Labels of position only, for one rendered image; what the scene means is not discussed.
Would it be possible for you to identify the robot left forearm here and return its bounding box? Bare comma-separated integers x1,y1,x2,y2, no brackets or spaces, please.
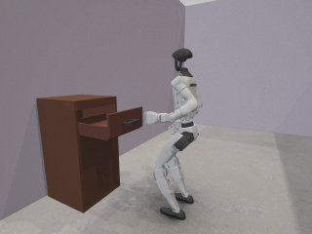
158,100,196,123

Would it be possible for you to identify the cabinet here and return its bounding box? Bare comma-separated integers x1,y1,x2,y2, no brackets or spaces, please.
36,95,120,213

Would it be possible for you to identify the robot right upper arm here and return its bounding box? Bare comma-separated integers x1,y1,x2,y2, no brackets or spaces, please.
194,78,203,109

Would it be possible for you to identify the drawer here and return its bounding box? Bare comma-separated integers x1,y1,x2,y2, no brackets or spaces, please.
78,106,143,141

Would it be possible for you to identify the robot head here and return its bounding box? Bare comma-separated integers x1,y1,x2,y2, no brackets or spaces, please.
172,48,193,77

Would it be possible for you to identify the robot left upper arm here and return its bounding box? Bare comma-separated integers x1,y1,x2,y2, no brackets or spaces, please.
171,75,199,112

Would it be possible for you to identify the robot right shin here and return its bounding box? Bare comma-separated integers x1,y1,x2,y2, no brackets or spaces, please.
167,163,189,197

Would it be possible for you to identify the handle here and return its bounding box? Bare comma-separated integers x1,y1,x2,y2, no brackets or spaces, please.
123,119,140,126

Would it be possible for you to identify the left robot hand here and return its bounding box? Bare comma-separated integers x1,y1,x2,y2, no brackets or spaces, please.
144,111,159,125

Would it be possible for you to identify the right robot hand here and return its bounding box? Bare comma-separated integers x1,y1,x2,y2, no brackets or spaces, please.
168,119,181,135

